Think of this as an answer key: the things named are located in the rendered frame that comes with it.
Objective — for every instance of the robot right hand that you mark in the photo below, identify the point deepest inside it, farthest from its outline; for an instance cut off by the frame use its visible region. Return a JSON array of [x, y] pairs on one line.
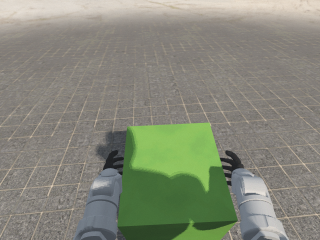
[[236, 164]]

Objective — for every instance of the robot left forearm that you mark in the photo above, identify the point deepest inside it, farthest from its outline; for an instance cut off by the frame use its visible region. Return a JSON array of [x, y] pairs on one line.
[[99, 219]]

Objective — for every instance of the robot left hand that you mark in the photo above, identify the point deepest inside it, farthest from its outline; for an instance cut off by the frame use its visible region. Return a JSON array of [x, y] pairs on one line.
[[110, 160]]

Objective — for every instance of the robot right forearm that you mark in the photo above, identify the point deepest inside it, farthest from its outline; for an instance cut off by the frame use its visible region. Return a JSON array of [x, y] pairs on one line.
[[258, 218]]

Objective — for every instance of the carton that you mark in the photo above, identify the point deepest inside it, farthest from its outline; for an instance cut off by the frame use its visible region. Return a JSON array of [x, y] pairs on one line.
[[173, 185]]

